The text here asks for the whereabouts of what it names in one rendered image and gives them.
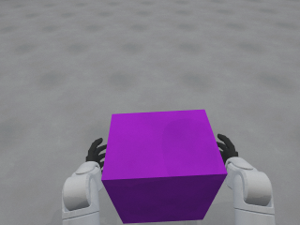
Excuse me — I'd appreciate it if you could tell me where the carton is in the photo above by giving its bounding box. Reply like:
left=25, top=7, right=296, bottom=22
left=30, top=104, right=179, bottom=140
left=101, top=109, right=228, bottom=224

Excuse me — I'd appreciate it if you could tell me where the robot right hand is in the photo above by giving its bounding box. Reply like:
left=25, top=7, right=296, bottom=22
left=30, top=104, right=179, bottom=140
left=217, top=134, right=239, bottom=165

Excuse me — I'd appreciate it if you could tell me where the right robot forearm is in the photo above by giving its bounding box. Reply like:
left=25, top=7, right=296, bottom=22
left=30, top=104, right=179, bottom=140
left=225, top=157, right=276, bottom=225

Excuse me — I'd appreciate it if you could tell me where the robot left hand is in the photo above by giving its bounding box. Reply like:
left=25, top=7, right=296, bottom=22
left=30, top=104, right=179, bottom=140
left=85, top=138, right=107, bottom=174

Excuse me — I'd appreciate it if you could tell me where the left robot forearm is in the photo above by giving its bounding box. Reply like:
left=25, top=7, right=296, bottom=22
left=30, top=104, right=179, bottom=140
left=62, top=161, right=103, bottom=225

